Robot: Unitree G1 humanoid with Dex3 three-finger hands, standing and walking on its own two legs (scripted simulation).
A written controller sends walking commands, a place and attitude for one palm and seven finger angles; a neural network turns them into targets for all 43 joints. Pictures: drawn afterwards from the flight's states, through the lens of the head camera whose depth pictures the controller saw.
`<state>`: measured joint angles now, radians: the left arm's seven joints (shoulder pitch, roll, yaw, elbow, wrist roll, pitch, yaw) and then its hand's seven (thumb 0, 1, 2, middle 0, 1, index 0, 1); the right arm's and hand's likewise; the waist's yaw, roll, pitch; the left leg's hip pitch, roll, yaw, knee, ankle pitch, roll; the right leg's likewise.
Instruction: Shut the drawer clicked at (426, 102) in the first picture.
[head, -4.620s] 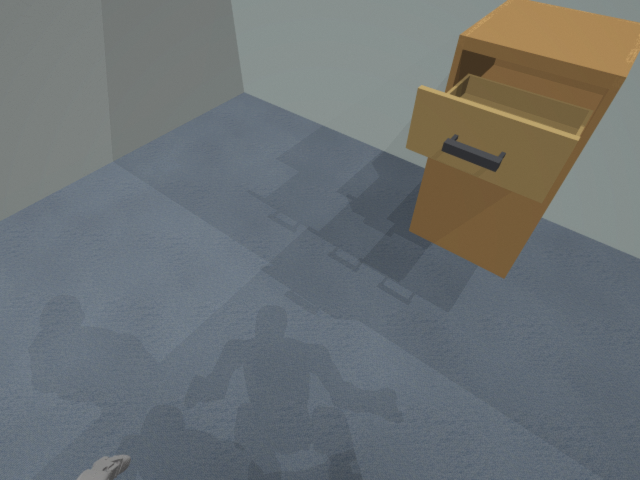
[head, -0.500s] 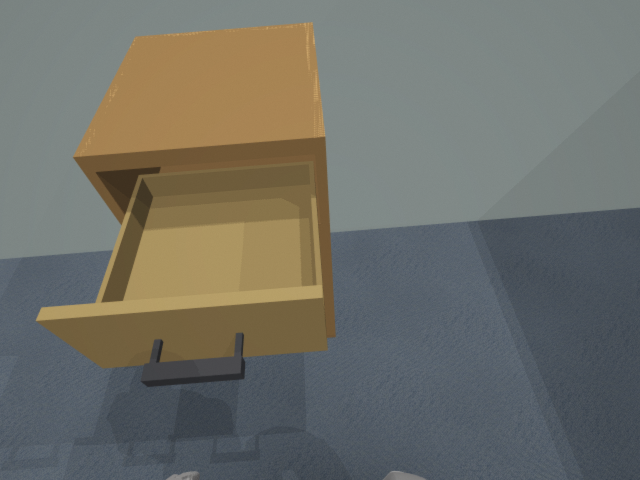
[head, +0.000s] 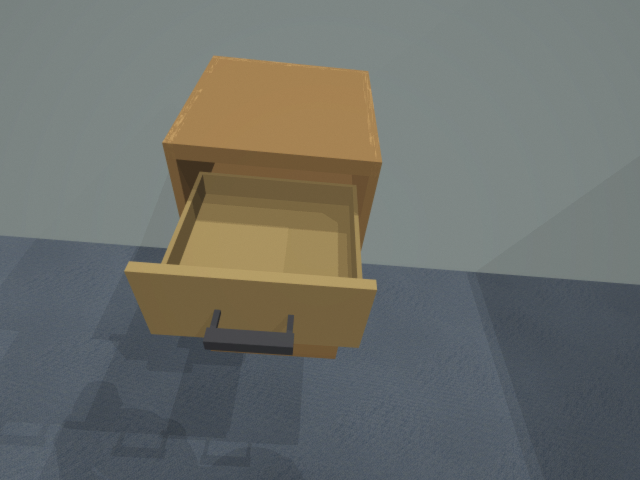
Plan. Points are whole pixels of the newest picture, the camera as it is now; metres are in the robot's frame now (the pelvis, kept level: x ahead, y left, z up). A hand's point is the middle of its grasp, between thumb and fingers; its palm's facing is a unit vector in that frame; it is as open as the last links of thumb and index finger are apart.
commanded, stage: come to a stop and stand still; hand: left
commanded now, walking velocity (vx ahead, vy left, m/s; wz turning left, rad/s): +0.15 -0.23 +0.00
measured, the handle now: (251, 329) +0.36 +0.13 -0.08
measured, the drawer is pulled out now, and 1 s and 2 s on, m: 0.29 0.29 0.29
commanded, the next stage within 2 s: look again from close up in 0.84 s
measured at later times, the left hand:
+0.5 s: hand out of the picture -0.01 +0.11 -0.18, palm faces +0.00 -0.98 -0.21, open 7.3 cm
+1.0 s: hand out of the picture -0.05 +0.09 -0.17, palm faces +0.03 -0.98 -0.18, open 7.4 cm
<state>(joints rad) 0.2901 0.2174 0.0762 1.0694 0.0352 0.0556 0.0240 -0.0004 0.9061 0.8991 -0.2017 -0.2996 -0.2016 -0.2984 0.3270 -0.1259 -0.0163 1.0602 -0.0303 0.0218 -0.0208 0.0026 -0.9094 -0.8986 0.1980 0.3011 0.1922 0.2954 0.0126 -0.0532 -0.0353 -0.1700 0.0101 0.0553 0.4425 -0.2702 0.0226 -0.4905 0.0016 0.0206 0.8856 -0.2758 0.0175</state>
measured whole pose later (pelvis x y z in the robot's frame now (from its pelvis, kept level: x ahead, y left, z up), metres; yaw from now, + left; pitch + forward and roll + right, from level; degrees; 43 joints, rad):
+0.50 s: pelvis +0.00 -0.05 +0.00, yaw -1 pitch +0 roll +0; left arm 0.31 0.11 0.01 1.15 0.02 -0.02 0.05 0.02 0.94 0.90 -0.20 -0.30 -0.20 -0.30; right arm 0.36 -0.11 -0.02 1.20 -0.01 0.02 -0.04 0.01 -0.91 -0.90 0.20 0.30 0.19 0.30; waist -0.03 0.04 -0.01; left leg -0.21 0.06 0.04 0.48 -0.29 -0.02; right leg -0.13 0.04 -0.07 0.43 -0.31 -0.06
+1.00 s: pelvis -0.01 -0.06 +0.00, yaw -1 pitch +0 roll +0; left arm 0.35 0.09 0.00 1.14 0.02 -0.05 0.06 0.00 0.90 0.90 -0.20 -0.30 -0.20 -0.30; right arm 0.26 -0.15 -0.01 1.13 -0.01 0.02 -0.04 0.01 -0.92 -0.90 0.20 0.30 0.19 0.30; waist 0.01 0.02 0.03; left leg -0.24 0.07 0.02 0.60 -0.30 -0.03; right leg -0.11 0.07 -0.07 0.38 -0.26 -0.06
